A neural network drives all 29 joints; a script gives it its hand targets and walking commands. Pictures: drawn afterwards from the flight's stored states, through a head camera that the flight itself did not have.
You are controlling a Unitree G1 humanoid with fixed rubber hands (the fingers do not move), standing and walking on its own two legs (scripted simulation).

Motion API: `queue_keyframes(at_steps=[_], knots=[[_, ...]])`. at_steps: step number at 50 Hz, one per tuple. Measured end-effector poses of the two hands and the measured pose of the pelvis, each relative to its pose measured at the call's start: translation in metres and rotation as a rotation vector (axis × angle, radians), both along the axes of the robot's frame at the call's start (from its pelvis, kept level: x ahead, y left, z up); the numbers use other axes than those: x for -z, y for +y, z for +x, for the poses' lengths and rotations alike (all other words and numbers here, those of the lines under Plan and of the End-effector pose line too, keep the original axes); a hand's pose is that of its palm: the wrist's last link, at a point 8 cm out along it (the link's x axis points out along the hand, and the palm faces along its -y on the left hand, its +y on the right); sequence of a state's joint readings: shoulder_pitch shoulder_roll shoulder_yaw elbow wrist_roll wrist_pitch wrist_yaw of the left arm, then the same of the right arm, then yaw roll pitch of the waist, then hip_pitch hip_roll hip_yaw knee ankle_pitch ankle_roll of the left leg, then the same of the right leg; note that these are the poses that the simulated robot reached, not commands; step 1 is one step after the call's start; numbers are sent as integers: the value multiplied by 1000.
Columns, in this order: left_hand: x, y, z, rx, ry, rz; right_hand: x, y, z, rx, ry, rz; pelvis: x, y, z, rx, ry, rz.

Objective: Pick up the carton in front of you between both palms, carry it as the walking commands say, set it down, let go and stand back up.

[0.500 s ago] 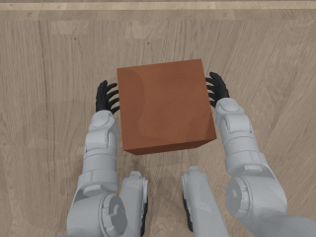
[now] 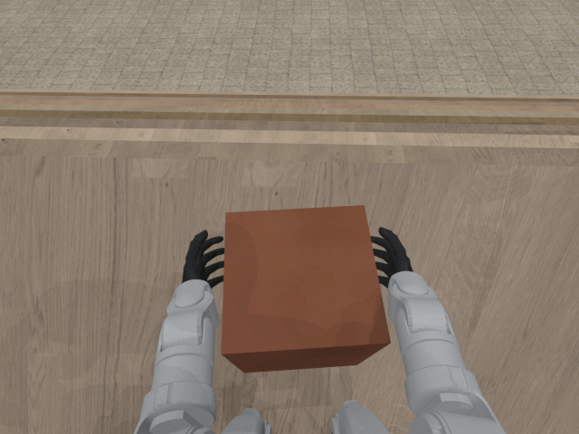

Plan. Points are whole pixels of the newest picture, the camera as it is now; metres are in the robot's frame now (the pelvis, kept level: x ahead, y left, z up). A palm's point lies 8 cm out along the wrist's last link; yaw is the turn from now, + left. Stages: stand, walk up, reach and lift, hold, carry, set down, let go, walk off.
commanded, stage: reach and lift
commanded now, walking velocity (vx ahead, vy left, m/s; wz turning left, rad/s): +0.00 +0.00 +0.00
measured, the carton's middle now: (298, 297) +0.34 +0.00 -0.10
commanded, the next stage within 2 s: hold in 1.34 s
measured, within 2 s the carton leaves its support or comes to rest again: neither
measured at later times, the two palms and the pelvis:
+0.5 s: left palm (170, 268) +0.31 +0.15 +0.09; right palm (420, 270) +0.30 -0.15 +0.08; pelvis +0.00 +0.00 +0.06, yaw +0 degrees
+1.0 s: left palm (170, 258) +0.32 +0.15 +0.10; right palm (423, 258) +0.31 -0.15 +0.09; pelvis +0.01 +0.00 +0.06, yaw +0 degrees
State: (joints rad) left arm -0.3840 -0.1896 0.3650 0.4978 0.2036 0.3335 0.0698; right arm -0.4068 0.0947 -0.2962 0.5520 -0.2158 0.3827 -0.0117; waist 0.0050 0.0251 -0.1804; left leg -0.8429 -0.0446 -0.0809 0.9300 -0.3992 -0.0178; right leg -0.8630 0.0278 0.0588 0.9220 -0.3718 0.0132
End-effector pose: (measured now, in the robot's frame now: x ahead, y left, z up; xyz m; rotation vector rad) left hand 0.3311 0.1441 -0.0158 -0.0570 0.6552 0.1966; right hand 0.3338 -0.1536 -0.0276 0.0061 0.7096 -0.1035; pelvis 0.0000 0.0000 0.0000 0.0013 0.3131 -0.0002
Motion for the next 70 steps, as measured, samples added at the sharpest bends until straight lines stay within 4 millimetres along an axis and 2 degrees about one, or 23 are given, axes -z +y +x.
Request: queue_keyframes(at_steps=[10,15,19,26,33,56,70], knots=[[-61,5,-8,54,-11,21,-61,5,-19,30,-12,-11,-39,3,14,1,-178,-3],[-88,6,-14,73,-26,30,-89,7,-28,35,-27,-22,-51,4,16,2,-271,-5],[-101,7,-18,84,-20,43,-103,7,-33,25,-22,-40,-56,5,13,4,-329,-6],[-102,5,-24,85,9,47,-105,6,-39,26,7,-40,-55,5,2,7,-378,-5],[-106,4,-23,76,-5,44,-107,4,-36,26,-7,-34,-56,2,-2,6,-386,-3],[-115,4,-15,96,0,71,-118,4,-28,0,-3,-63,-63,-1,19,0,-396,-5],[-124,6,-17,101,-12,71,-127,7,-32,8,-15,-64,-64,3,20,4,-416,-5]])
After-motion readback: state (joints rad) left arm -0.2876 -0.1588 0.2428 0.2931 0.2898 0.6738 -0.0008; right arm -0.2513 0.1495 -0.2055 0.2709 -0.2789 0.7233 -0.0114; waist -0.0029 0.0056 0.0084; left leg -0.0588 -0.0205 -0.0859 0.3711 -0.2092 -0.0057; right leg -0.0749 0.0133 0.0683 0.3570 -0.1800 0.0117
